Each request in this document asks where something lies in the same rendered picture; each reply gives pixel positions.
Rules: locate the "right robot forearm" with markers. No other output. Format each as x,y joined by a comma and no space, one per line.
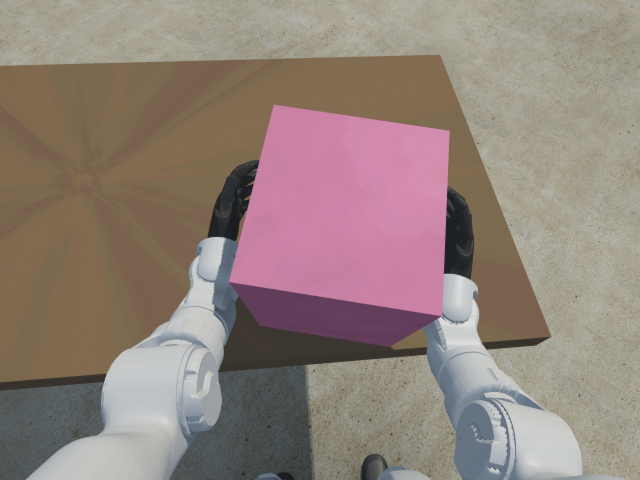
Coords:
462,367

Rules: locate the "robot left upper arm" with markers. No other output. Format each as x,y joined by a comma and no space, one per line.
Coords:
156,400

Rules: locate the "left robot forearm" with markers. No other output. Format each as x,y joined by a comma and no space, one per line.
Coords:
207,314

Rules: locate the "carton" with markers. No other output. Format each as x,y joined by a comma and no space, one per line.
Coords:
344,234

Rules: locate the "robot left hand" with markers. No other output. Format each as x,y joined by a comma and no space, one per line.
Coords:
230,205

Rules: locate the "robot right hand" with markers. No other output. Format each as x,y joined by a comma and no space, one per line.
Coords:
459,237

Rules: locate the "right robot foot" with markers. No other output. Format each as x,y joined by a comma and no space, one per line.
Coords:
373,466

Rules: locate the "robot right upper arm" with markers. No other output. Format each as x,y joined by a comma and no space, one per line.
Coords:
500,440

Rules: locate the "table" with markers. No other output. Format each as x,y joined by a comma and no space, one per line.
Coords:
109,174

